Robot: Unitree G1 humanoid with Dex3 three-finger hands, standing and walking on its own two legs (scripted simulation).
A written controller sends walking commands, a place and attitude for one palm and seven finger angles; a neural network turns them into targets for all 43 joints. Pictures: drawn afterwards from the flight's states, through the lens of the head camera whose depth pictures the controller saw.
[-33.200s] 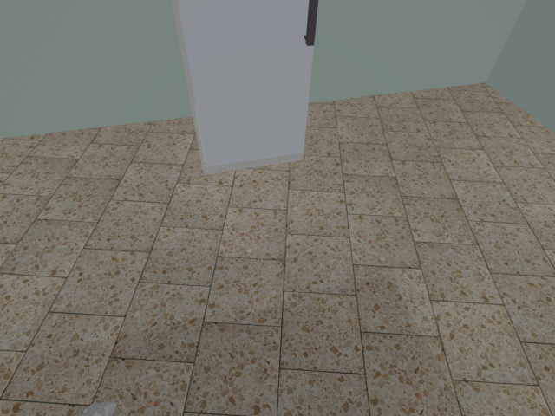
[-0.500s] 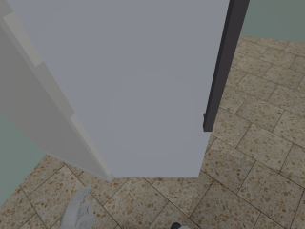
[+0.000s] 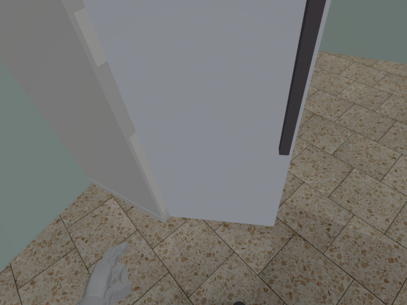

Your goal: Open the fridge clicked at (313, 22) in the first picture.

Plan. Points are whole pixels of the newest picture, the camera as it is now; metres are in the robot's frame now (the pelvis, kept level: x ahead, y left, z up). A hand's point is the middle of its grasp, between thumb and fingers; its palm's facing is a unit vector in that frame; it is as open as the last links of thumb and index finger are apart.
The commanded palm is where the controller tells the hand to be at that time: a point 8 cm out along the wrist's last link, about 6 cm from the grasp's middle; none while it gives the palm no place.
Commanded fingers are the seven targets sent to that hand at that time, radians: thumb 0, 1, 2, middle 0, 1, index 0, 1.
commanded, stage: stop stepping back and stand still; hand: right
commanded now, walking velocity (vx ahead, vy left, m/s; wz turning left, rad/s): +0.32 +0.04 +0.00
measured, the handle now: (298, 73) +0.58 -0.18 +0.16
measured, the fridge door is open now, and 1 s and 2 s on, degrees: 68 68 68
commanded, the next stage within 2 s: let the arm hang, fingers relaxed in 1.44 s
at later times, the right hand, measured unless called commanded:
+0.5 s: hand out of the picture +0.08 -0.29 +0.20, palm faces +0.47 +0.74 -0.48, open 7.4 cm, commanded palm +0.02 -0.34 +0.17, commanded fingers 0.00 -0.90 -0.90 0.20 0.30 0.20 0.30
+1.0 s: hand out of the picture +0.12 -0.31 +0.19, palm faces +0.52 +0.66 -0.54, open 7.4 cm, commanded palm +0.05 -0.34 +0.17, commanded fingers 0.00 -0.90 -0.90 0.20 0.30 0.20 0.30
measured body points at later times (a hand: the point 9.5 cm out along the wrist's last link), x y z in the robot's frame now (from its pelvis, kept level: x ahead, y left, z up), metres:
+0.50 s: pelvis -0.09 -0.03 -0.01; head -0.11 -0.05 +0.44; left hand +0.05 +0.17 -0.10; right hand +0.05 -0.33 +0.22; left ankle -0.04 +0.06 -0.71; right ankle -0.09 -0.16 -0.74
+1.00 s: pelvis -0.05 -0.03 -0.02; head -0.03 -0.03 +0.43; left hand +0.15 +0.18 -0.10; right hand +0.09 -0.34 +0.22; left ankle -0.02 +0.06 -0.74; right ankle -0.07 -0.16 -0.73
